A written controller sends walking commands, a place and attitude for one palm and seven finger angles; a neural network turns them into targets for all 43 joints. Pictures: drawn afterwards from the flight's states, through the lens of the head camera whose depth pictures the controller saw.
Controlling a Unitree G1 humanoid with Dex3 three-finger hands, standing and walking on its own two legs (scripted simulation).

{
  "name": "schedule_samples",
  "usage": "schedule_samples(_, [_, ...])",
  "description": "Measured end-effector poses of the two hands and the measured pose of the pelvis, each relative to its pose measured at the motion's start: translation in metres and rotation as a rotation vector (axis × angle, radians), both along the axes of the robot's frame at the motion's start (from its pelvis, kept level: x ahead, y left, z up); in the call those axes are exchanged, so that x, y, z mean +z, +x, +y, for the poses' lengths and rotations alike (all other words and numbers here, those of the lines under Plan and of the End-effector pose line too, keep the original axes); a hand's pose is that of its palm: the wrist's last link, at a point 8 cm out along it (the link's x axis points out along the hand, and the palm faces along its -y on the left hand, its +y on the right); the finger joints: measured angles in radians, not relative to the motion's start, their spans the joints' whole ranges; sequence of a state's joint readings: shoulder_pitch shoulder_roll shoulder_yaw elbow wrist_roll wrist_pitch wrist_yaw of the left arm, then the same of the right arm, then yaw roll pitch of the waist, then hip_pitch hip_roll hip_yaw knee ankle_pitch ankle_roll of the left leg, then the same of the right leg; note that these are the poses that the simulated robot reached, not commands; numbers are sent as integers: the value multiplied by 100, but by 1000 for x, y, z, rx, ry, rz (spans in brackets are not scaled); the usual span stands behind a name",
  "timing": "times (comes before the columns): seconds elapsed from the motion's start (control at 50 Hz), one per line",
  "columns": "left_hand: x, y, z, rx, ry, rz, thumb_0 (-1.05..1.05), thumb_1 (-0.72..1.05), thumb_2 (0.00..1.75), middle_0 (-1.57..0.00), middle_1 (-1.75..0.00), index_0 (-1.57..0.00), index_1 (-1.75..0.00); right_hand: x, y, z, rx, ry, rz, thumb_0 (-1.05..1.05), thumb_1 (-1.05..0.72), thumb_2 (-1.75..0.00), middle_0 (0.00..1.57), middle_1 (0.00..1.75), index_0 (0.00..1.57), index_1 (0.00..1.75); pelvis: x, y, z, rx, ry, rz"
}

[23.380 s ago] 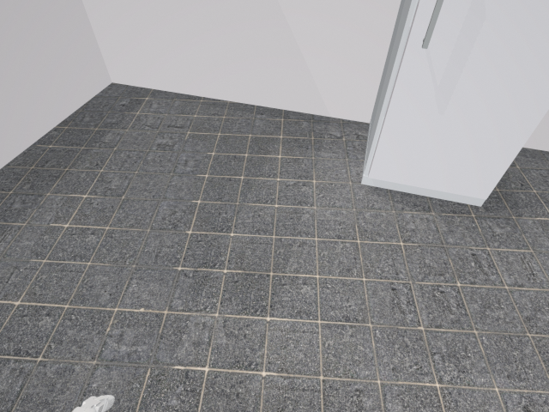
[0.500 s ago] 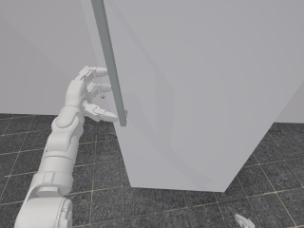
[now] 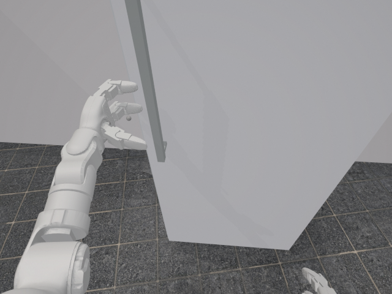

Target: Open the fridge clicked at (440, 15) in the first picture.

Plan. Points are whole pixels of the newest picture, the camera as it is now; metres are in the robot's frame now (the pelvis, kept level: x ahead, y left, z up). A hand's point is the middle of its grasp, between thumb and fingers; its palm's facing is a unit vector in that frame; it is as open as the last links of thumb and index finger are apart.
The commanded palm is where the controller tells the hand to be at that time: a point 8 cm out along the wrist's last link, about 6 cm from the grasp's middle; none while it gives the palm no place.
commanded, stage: move the hooked fingers beside the handle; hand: left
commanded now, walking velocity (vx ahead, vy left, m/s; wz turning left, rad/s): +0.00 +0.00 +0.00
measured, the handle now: (153, 94) +0.46 +0.11 +0.19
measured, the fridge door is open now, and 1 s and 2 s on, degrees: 0 0 0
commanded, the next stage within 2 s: feel for the door with the fingertips in 0.54 s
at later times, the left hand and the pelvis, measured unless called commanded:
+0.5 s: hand (125, 122) +0.41 +0.16 +0.16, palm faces -0.05 -1.00 -0.01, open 14.0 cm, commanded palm +0.39 +0.21 +0.17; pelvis +0.01 +0.01 +0.00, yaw -1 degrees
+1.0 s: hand (144, 122) +0.40 +0.12 +0.17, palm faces -0.07 -1.00 +0.01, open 14.0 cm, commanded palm +0.38 +0.18 +0.17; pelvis +0.00 +0.01 +0.00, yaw -1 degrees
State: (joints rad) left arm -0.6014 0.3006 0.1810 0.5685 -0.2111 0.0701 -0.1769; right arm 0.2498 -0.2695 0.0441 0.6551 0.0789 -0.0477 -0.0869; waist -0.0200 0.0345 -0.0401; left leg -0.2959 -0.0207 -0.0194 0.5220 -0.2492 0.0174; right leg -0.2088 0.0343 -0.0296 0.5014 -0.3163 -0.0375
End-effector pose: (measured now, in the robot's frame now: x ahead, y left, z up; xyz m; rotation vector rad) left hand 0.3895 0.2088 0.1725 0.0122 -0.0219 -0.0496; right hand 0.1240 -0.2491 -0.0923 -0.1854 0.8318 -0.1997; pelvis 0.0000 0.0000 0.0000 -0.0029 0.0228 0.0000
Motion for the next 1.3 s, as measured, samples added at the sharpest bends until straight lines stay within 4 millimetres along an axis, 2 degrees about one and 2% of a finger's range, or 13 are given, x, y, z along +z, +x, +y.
schedule_samples(0.14, [-16,11,-6,7,-11,50,-1,-50,30,-30,-120,-31,-121,-2,-6,4,-19,18,8,1,-90,-90,20,30,21,30,0,2,3,-16,3,17])
schedule_samples(0.26, [-9,9,3,28,3,-14,-1,-50,30,-31,-121,-32,-121,-5,-16,6,-33,23,38,1,-90,-90,20,30,21,30,0,7,3,-28,4,11])
schedule_samples(0.36, [-7,9,13,31,5,5,-1,-50,30,-31,-121,-31,-121,-6,-17,5,-40,18,53,1,-90,-90,20,30,21,30,0,10,4,-24,1,9])
schedule_samples(0.5, [-12,2,10,3,-6,25,-1,-50,30,-30,-121,-30,-120,-3,-7,4,-31,8,33,1,-90,-90,20,30,21,30,1,10,8,-17,-1,10])
schedule_samples(0.6, [-8,-4,1,-4,-9,-13,-1,-50,30,-30,-120,-30,-120,2,4,8,-15,8,-5,1,-90,-90,20,30,21,30,1,9,9,-17,0,4])
schedule_samples(0.8, [-7,-7,2,15,-5,24,-1,-50,30,-30,-120,-30,-120,6,14,16,11,25,-37,1,-90,-90,20,30,21,30,1,5,7,-9,-2,-6])
schedule_samples(1.06, [-5,-3,-38,-23,-23,1,-1,-50,30,-30,-120,-30,-120,-2,-4,16,3,42,2,1,-90,-90,20,30,21,30,0,0,6,-15,1,-7])
schedule_samples(1.3, [-10,10,-28,18,7,20,-1,-50,30,-31,-121,-32,-121,-8,-28,1,-39,21,67,1,-90,-90,20,30,21,30,1,-1,0,-20,2,1])
